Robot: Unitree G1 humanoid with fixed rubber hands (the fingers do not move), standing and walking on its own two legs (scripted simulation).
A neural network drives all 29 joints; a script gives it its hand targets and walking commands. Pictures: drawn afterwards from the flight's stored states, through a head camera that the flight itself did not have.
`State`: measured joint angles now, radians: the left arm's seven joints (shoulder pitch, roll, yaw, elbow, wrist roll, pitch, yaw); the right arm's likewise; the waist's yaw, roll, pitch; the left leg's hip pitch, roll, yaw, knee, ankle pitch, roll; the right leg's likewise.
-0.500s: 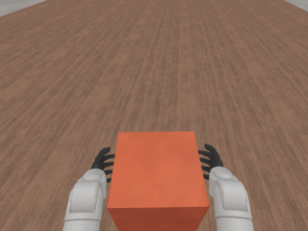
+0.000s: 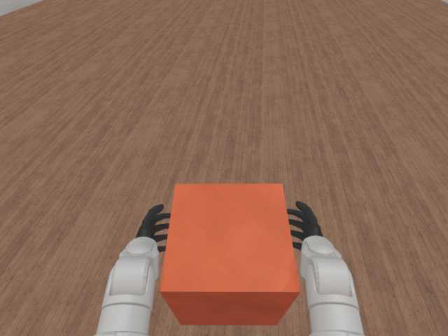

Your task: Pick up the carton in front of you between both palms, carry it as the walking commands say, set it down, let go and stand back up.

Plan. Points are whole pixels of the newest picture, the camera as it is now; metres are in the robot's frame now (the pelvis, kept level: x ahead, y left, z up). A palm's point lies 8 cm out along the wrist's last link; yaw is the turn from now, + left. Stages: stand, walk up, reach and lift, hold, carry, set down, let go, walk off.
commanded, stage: carry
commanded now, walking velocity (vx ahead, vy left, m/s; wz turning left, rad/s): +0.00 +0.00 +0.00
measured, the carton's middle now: (228, 258) +0.30 +0.00 -0.04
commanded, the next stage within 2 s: hold in 0.48 s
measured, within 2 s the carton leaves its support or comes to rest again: neither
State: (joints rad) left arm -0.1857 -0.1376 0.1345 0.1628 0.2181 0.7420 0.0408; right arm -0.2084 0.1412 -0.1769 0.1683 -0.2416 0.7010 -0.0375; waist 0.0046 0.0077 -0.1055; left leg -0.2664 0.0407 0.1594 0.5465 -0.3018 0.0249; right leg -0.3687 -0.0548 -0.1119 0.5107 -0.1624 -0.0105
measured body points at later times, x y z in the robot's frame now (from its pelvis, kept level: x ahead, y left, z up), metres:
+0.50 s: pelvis +0.00 +0.01 +0.00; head -0.04 +0.00 +0.45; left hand +0.29 +0.16 +0.03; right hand +0.30 -0.15 +0.04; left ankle -0.01 +0.10 -0.73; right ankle +0.06 -0.12 -0.73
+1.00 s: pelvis +0.00 -0.03 +0.01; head -0.04 -0.05 +0.46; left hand +0.27 +0.18 +0.04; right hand +0.33 -0.12 +0.04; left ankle -0.01 +0.10 -0.73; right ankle +0.07 -0.12 -0.73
